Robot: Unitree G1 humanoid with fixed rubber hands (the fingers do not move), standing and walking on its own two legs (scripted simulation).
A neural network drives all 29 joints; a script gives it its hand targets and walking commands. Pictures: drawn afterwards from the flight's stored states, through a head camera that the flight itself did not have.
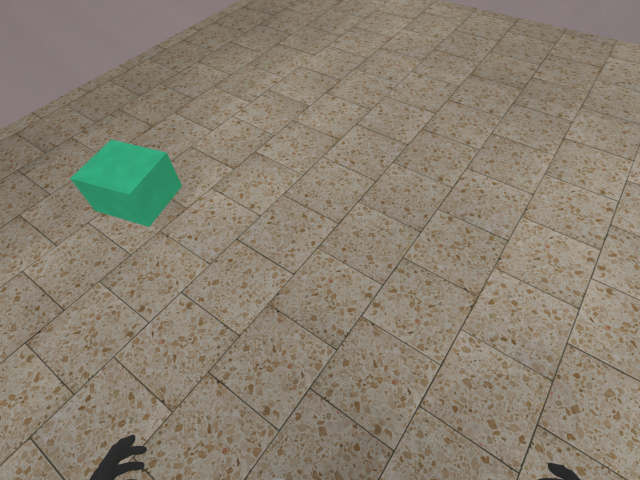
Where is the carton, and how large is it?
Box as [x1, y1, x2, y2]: [70, 140, 181, 226]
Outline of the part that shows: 110,140 70,178 95,210 149,226 181,186 180,182 165,152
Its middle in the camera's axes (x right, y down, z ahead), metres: -0.82 -0.25 +1.66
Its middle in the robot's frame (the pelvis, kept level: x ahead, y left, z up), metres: +1.32 +0.81 -0.67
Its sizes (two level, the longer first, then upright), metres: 0.290 0.255 0.197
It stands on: the floor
